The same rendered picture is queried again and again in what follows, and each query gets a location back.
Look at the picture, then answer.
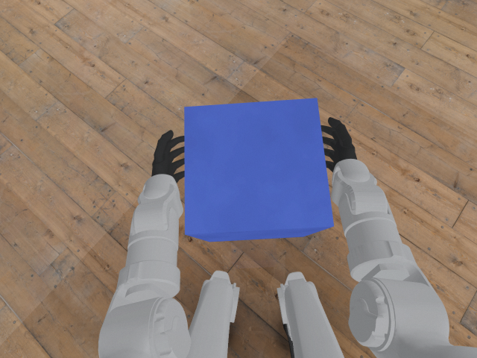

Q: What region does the carton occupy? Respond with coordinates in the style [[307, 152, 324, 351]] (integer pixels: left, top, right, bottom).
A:
[[184, 98, 334, 242]]

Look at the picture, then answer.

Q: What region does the right robot thigh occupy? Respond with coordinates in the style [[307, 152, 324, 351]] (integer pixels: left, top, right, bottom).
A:
[[277, 278, 344, 358]]

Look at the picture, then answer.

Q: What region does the left robot forearm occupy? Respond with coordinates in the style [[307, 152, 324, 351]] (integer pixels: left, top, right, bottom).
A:
[[98, 174, 183, 358]]

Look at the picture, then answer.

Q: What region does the right robot upper arm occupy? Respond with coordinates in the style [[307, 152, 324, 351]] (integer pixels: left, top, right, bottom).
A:
[[348, 277, 477, 358]]

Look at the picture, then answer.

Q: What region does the robot right hand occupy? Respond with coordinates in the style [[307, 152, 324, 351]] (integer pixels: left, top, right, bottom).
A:
[[321, 117, 357, 172]]

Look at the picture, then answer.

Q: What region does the right robot forearm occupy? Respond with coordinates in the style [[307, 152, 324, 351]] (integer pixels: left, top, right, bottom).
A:
[[331, 159, 449, 323]]

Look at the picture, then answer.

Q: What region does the robot left hand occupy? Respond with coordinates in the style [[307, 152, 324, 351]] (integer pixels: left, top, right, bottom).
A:
[[151, 130, 185, 183]]

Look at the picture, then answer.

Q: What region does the left robot shin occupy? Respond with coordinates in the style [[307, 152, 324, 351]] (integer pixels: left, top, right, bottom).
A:
[[200, 271, 231, 294]]

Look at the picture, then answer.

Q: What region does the left robot upper arm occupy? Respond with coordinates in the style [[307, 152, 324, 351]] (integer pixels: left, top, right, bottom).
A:
[[99, 296, 192, 358]]

